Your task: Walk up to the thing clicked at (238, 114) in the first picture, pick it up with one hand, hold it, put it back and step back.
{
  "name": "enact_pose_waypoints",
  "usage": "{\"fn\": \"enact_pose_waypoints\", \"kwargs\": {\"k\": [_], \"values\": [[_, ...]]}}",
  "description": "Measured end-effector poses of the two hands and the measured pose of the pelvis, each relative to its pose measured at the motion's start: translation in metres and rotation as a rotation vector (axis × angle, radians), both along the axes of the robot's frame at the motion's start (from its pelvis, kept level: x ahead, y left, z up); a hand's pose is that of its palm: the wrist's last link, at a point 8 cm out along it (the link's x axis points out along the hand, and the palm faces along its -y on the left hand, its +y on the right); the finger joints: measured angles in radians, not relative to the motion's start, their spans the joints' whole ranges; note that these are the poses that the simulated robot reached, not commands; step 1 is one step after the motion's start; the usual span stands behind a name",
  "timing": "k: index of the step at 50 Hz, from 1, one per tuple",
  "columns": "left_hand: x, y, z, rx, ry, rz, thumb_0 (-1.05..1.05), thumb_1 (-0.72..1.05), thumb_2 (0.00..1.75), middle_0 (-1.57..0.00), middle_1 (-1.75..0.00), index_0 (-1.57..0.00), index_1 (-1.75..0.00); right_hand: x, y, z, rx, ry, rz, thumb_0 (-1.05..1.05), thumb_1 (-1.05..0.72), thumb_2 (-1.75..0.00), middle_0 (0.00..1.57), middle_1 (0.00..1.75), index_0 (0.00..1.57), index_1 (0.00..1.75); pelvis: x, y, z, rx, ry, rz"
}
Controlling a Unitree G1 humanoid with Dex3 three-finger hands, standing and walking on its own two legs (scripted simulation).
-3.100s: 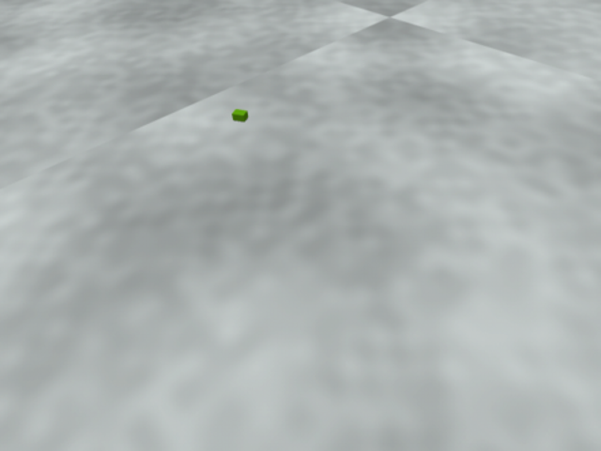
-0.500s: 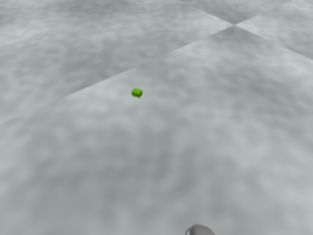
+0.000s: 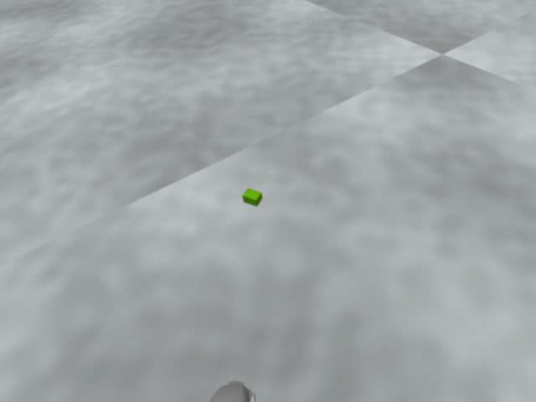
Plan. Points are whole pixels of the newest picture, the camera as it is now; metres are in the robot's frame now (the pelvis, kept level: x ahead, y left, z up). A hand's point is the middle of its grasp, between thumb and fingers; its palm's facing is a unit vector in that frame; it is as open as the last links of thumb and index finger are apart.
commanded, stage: walk up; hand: left
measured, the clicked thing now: (252, 196) +1.17 +0.22 -0.76
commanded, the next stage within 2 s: none
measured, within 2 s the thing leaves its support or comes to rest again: neither
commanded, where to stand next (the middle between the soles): +0.77 +0.00 m, yaw +0 degrees
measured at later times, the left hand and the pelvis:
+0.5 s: hand (151, 322) +0.29 +0.29 -0.14, palm faces -0.08 -0.93 -0.35, open 7.4 cm; pelvis +0.22 +0.01 -0.01, yaw +0 degrees
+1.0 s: hand (171, 263) +0.43 +0.28 -0.15, palm faces +0.01 -0.92 -0.39, open 7.4 cm; pelvis +0.42 +0.00 -0.02, yaw +2 degrees
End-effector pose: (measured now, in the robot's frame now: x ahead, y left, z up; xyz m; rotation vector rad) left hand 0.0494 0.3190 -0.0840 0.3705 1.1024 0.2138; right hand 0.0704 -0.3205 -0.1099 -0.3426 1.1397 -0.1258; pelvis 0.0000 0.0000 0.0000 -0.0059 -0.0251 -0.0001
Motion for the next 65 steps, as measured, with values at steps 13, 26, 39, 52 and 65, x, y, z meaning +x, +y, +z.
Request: {"fn": "enact_pose_waypoints", "kwargs": {"k": [13,26,39,52,65], "values": [[0.079,0.036,-0.049,-0.034,0.161,0.075,0.01,0.9,0.89,-0.2,-0.3,-0.21,-0.3,0.18,0.042,0.013,-0.052,-0.147,0.056,0.0,-0.9,-0.9,0.2,0.3,0.21,0.3,0.131,0.031,-0.02,0.003,-0.01,0.019],[0.253,0.009,-0.021,-0.031,0.04,-0.052,0.01,0.9,0.89,-0.2,-0.3,-0.21,-0.3,0.217,0.009,0.003,-0.028,-0.052,-0.038,0.0,-0.9,-0.9,0.21,0.3,0.21,0.3,0.234,0.009,-0.01,0.041,-0.013,-0.008],[0.333,-0.025,0.005,0.04,-0.002,0.004,0.01,0.9,0.89,-0.21,-0.3,-0.21,-0.3,0.327,-0.024,-0.018,0.017,0.018,-0.021,0.01,-0.9,-0.9,0.2,0.3,0.2,0.3,0.336,-0.025,-0.005,0.017,-0.012,0.003],[0.389,0.014,-0.042,-0.016,0.102,0.062,0.01,0.9,0.89,-0.21,-0.3,-0.21,-0.3,0.468,0.011,0.0,-0.049,-0.06,0.056,0.0,-0.9,-0.9,0.2,0.3,0.21,0.3,0.439,0.007,-0.023,-0.006,-0.015,0.032],[0.513,0.013,-0.032,-0.051,0.079,-0.014,0.01,0.9,0.89,-0.2,-0.3,-0.21,-0.3,0.511,0.019,0.018,-0.056,-0.059,-0.017,0.0,-0.9,-0.9,0.21,0.3,0.21,0.3,0.52,0.015,-0.007,0.018,-0.024,0.011]]}}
